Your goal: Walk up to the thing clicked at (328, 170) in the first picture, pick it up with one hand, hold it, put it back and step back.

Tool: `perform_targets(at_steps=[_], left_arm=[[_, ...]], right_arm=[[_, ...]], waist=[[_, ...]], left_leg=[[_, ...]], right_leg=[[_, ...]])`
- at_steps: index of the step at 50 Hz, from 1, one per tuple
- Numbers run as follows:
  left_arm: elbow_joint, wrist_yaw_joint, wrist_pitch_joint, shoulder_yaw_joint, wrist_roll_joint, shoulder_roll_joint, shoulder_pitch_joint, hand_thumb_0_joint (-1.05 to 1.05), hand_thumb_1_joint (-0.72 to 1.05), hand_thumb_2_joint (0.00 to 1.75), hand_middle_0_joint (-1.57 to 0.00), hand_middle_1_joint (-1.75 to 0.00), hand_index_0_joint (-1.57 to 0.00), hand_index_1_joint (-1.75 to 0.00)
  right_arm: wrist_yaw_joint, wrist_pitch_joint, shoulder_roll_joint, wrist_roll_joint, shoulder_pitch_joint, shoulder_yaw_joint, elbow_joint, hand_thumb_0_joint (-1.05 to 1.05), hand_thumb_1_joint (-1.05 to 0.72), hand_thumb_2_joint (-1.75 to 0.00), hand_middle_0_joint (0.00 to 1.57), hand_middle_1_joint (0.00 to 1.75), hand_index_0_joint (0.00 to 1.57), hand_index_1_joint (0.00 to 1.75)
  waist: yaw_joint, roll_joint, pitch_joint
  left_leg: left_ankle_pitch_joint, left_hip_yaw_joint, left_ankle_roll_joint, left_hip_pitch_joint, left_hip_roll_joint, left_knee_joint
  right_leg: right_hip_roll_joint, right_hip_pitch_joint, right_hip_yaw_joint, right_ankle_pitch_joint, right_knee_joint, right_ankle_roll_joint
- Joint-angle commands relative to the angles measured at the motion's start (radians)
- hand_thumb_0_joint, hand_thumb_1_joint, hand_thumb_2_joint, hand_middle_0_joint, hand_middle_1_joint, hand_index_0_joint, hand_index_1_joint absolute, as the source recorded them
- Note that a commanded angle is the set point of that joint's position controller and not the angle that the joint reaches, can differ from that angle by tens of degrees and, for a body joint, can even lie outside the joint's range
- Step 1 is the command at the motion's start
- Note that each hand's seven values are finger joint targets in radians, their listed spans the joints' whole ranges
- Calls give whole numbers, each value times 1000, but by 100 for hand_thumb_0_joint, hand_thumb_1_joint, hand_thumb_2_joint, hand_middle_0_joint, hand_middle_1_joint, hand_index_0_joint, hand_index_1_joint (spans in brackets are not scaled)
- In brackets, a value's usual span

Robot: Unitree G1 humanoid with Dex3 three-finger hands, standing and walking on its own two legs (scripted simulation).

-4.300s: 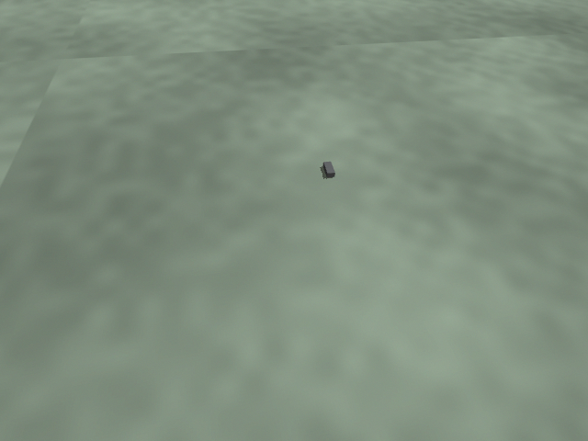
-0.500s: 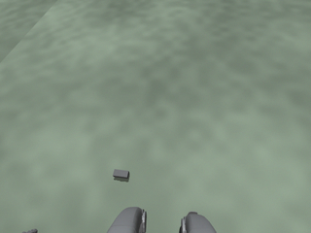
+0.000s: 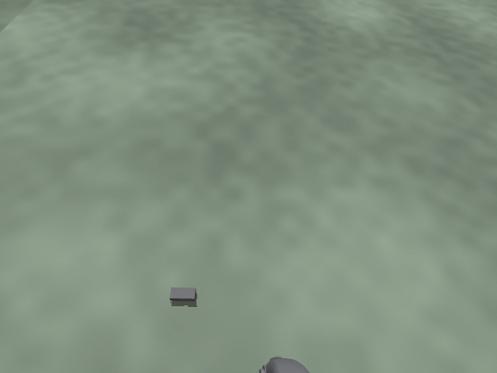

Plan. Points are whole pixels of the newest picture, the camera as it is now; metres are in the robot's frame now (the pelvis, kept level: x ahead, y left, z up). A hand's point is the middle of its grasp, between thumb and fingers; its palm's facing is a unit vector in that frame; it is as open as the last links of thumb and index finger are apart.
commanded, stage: walk up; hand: left
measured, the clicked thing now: (183, 294) +0.49 +0.19 -0.73
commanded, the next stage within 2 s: none
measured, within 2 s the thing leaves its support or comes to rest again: neither
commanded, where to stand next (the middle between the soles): +0.09 -0.05 m, yaw +0 degrees
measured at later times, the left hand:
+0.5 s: hand (105, 369) +0.16 +0.22 -0.13, palm faces -0.06 -0.92 -0.38, open 7.4 cm
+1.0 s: hand out of the picture +0.09 +0.20 -0.13, palm faces -0.01 -0.95 -0.30, open 7.4 cm
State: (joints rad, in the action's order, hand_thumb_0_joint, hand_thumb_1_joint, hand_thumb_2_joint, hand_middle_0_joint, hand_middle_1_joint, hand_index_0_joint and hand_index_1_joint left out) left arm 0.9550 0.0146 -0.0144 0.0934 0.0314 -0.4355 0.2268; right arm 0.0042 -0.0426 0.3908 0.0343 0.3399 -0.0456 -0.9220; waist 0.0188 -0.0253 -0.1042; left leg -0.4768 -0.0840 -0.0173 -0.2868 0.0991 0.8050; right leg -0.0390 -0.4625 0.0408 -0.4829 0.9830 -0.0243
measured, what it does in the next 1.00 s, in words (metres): steps on the spot: right foot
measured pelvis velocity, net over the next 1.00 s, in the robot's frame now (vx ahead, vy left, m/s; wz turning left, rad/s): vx -0.01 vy -0.04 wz -0.03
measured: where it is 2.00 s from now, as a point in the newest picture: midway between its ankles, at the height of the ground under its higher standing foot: outside the picture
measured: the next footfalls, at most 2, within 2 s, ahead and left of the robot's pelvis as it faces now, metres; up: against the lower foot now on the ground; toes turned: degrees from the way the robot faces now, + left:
right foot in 0.12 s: +0.05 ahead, -0.15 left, +0.00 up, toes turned -4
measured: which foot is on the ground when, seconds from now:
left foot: down 0.00-1.00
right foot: up 0.00-0.10, down 0.12-1.00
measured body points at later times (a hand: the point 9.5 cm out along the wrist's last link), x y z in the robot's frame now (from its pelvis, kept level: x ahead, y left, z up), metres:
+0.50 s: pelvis +0.00 -0.03 +0.00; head +0.03 -0.04 +0.45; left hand +0.16 +0.27 -0.11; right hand +0.05 -0.35 -0.12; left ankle +0.06 +0.12 -0.71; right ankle +0.01 -0.14 -0.71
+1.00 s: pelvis -0.01 -0.04 +0.03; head +0.00 -0.04 +0.48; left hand +0.09 +0.25 -0.11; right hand +0.05 -0.35 -0.10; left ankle +0.03 +0.10 -0.71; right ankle +0.01 -0.14 -0.71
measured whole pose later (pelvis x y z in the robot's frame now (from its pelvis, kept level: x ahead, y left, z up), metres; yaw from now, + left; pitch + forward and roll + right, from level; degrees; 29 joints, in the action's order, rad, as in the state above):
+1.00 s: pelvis -0.01 -0.04 +0.03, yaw -2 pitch -2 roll +0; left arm 1.09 0.03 -0.01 0.04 0.01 -0.33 0.07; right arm -0.01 -0.02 0.37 0.02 0.13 0.00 -1.10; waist -0.01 -0.01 -0.07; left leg -0.22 0.04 -0.03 -0.26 0.03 0.52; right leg 0.00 -0.25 -0.04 -0.25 0.53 -0.02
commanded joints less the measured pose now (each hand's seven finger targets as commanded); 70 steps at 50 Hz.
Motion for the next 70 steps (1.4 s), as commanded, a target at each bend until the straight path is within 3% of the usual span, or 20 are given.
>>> perform_targets(at_steps=[1, 4, 6, 7, 8, 10, 15, 16, 17, 18, 19, 23, 24, 26, 31, 34, 39, 48, 59, 70], left_arm=[[-146, -4, 31, 37, -1, -164, -130, 0, 90, 90, -20, -30, -20, -30], [-129, 4, 33, 33, -8, -147, -81, 0, 90, 90, -20, -30, -20, -30], [-71, -10, 42, 55, -11, -208, 40, 0, 90, 90, -20, -30, -20, -30], [-87, -18, 45, 70, -12, -280, 73, 0, 90, 90, -20, -30, -20, -30], [-87, -19, 40, 58, -30, -270, 73, 0, 90, 90, -20, -30, -20, -30], [-107, -23, 33, 33, -33, -217, -33, 0, 90, 90, -20, -30, -20, -30], [-131, -25, 13, 10, -23, -187, -179, 0, 90, 90, -20, -30, -20, -30], [-134, -21, 7, 6, -29, -169, -187, 0, 90, 90, -20, -30, -20, -30], [-140, -18, 0, 1, -34, -138, -176, 0, 90, 90, -20, -30, -20, -30], [-121, -21, -11, 6, -36, -143, -156, 0, 90, 90, -20, -30, -20, -30], [-97, -23, -17, 18, -26, -172, -150, 0, 90, 90, -20, -30, -20, -30], [-38, -6, 10, 32, -22, -145, -80, 0, 90, 90, -20, -30, -20, -30], [-39, -8, 20, 38, -12, -177, -85, 0, 90, 90, -20, -30, -20, -30], [-71, -8, 25, 38, -15, -247, -188, 0, 90, 90, -20, -30, -20, -30], [-68, -17, 19, 12, -15, -174, -260, 0, 90, 90, -20, -30, -20, -30], [-33, -11, 18, -6, -26, -130, -197, 0, 90, 90, -20, -30, -20, -30], [8, -8, 30, 1, -22, -177, -251, 0, 90, 90, -20, -30, -20, -30], [54, -2, 25, 1, -29, -137, -261, 0, 90, 90, -20, -30, -20, -30], [84, -1, 24, -6, -32, -117, -235, 0, 90, 90, -20, -30, -20, -30], [89, -2, 24, -12, -28, -120, -254, 0, 90, 90, -20, -30, -20, -30]], right_arm=[[47, -41, 336, -17, 85, -90, 54, 0, -90, -90, 20, 30, 20, 30], [47, -32, 331, -27, 34, -79, 80, 0, -90, -90, 20, 30, 20, 30], [47, -25, 249, -45, -40, -45, 106, 0, -90, -90, 20, 30, 20, 30], [50, -27, 197, -58, -41, -25, 129, 0, -90, -90, 20, 30, 20, 30], [63, -19, 214, -60, -98, -34, 132, 0, -90, -90, 20, 30, 20, 30], [64, -11, 213, -50, -56, -35, 86, 0, -90, -90, 20, 30, 20, 30], [51, -22, 197, -42, 56, -33, -9, 0, -90, -90, 20, 30, 20, 30], [52, -25, 223, -31, 45, -41, -7, 0, -90, -90, 20, 30, 20, 30], [54, -29, 286, -15, 12, -53, 12, 0, -90, -90, 20, 30, 20, 30], [49, -30, 360, -24, -66, -61, 37, 0, -90, -90, 20, 30, 20, 30], [46, -31, 376, -19, -146, -69, 51, 0, -90, -90, 20, 30, 20, 30], [44, -20, 292, -20, -212, -35, 37, 0, -90, -90, 20, 30, 20, 30], [39, -13, 245, -30, -195, -22, 36, 0, -90, -90, 20, 30, 20, 30], [48, -2, 223, -40, -187, -22, 27, 0, -90, -90, 20, 30, 20, 30], [29, -12, 197, -39, -120, -18, -35, 0, -90, -90, 20, 30, 20, 30], [24, -23, 250, -24, -205, -23, -25, 0, -90, -90, 20, 30, 20, 30], [11, -2, 197, -24, -225, 0, -75, 0, -90, -90, 20, 30, 20, 30], [5, -5, 203, -18, -243, 4, -121, 0, -90, -90, 20, 30, 20, 30], [15, -15, 200, -27, -278, 4, -116, 0, -90, -90, 20, 30, 20, 30], [10, -4, 186, -25, -302, 4, -112, 0, -90, -90, 20, 30, 20, 30]], waist=[[47, 223, 76], [2, 228, 118], [-88, 68, 186], [-104, -113, 233], [-104, -120, 227], [-37, -9, 164], [38, -68, 119], [39, -50, 115], [23, 63, 108], [0, 174, 93], [-10, 172, 58], [-74, 163, 98], [-58, 50, 121], [-22, -129, 131], [17, -129, 152], [-30, 14, 200], [-6, -39, 105], [-17, 23, 94], [-30, 59, 186], [-21, 32, 143]], left_leg=[[809, 337, 220, 328, 262, -225], [829, 236, 201, 237, 222, -168], [780, 74, 70, -61, 92, 89], [473, 21, 12, -243, -34, 294], [-107, 52, 36, -247, -63, 307], [-204, 117, 33, -215, -27, 288], [261, -15, 38, 43, -77, -196], [321, 70, 51, 71, -42, -250], [304, 305, 104, 69, 100, -324], [203, 546, 246, -71, 299, -438], [174, 605, 309, -131, 352, -451], [425, 251, 131, -145, 131, -223], [409, 169, 80, -155, 52, -93], [-17, 91, 41, -114, -88, 12], [249, 81, 47, 27, -75, -177], [270, 329, 121, 44, 74, -290], [193, 137, 43, 33, -61, -252], [179, 206, 41, 14, -13, -399], [468, 221, 49, 54, 27, -416], [375, 228, 41, 43, 16, -451]], right_leg=[[64, -194, -22, -40, -96, -24], [45, 3, -76, 63, -256, -37], [89, 398, 42, 431, -421, -80], [257, 492, 362, 571, -441, -198], [375, 442, 449, 721, -471, -325], [313, 321, 274, 734, -410, -283], [182, 95, 99, 581, -286, -156], [167, 48, 97, 472, -250, -117], [105, -36, 69, 323, -152, -64], [34, 25, -11, 7, -44, -22], [76, 59, 34, -64, 11, -9], [69, 227, -3, 165, -336, -38], [137, 253, 140, 247, -444, -57], [323, 128, 374, 325, -532, -193], [226, 128, 176, 368, -451, -111], [132, 148, 92, 191, -403, -30], [232, 131, 192, 74, -609, -71], [165, 211, 97, 34, -642, -33], [151, 361, 21, 358, -597, -15], [164, 343, 25, 283, -646, -9]])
